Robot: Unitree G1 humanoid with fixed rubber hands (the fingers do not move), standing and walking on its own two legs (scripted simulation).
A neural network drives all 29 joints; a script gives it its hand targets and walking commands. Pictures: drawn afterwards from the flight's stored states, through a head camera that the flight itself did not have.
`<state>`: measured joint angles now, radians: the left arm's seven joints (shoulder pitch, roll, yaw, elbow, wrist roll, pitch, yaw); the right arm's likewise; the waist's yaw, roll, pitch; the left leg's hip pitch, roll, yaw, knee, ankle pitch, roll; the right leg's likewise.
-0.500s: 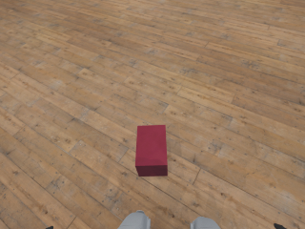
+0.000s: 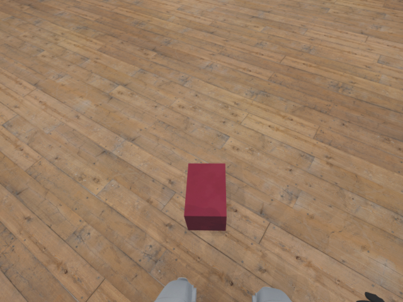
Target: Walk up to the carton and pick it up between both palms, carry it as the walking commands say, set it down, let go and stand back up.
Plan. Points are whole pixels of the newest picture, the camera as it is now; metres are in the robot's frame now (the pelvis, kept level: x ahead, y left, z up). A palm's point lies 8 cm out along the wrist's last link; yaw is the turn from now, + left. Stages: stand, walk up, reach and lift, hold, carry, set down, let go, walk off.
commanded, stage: walk up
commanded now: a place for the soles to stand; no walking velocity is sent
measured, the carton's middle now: (206, 196) +0.63 +0.04 -0.63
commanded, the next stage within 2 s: none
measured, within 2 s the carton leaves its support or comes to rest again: neither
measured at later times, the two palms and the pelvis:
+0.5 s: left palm out of the picture +0.06 +0.31 -0.08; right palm (392, 287) +0.16 -0.34 -0.10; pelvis +0.06 -0.02 +0.01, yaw +3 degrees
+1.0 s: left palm (62, 296) +0.15 +0.31 -0.08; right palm (367, 255) +0.22 -0.32 -0.11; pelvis +0.12 -0.02 +0.00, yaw +2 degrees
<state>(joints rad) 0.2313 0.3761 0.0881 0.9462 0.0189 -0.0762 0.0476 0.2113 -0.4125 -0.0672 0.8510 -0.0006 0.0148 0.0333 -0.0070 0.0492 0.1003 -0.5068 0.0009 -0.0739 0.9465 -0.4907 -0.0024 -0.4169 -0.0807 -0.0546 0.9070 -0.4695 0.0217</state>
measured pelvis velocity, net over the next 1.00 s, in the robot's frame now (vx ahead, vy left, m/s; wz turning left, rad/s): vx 0.12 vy -0.02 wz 0.03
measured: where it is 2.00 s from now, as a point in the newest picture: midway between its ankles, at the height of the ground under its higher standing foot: outside the picture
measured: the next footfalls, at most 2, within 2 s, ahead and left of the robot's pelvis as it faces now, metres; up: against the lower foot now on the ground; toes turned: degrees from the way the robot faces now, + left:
left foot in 0.56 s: +0.17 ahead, +0.13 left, +0.00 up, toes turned +4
right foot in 0.86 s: +0.23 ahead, -0.12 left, +0.00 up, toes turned -3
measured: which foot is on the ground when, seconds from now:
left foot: down 0.00-0.30, up 0.32-0.54, down 0.56-1.00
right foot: down 0.00-0.58, up 0.60-0.84, down 0.86-1.00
